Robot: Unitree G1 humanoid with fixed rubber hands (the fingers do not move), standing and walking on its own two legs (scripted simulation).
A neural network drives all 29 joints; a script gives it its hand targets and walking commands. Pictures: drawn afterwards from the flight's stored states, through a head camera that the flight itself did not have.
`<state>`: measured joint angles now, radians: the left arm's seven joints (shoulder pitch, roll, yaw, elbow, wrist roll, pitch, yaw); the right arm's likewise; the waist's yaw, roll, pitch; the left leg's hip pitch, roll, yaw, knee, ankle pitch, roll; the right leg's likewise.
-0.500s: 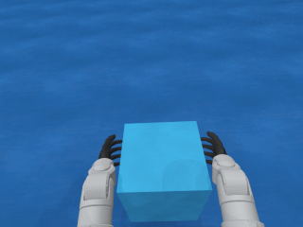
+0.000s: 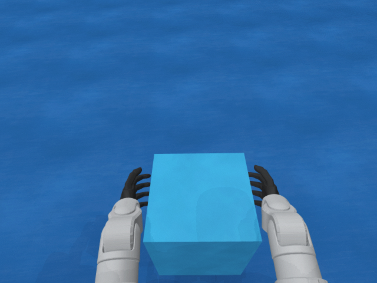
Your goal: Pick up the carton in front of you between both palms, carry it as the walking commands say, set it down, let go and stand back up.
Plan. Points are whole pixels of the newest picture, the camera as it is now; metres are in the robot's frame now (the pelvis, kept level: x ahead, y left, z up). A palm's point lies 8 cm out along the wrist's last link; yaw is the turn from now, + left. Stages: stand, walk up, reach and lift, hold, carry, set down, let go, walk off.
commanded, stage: carry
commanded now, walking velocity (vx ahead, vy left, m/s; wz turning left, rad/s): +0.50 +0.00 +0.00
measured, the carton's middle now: (199, 217) +0.29 +0.00 -0.08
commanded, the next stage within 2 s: none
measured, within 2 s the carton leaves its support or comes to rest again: neither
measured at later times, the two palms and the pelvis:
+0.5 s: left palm (154, 137) +0.49 +0.11 +0.00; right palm (259, 129) +0.51 -0.18 +0.00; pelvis +0.21 -0.05 +0.00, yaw +4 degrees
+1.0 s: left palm (149, 104) +0.60 +0.14 +0.02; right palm (246, 99) +0.61 -0.16 +0.02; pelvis +0.32 -0.02 -0.01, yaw +3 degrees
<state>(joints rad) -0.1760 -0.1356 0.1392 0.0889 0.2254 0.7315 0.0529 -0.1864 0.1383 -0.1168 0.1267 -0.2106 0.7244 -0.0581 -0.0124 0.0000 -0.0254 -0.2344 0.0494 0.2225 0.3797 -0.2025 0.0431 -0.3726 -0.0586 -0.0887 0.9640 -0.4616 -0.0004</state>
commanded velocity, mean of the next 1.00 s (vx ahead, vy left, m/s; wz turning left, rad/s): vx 0.08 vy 0.00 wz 0.00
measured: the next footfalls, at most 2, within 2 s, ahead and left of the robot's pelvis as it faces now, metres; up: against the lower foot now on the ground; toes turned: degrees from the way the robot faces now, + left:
right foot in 0.28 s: +0.29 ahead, -0.14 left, +0.00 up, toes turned +2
left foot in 0.58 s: +0.32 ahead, +0.09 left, +0.00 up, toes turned -11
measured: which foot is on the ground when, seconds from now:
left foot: down 0.00-0.28, up 0.30-0.56, down 0.58-1.00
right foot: up 0.00-0.26, down 0.28-1.00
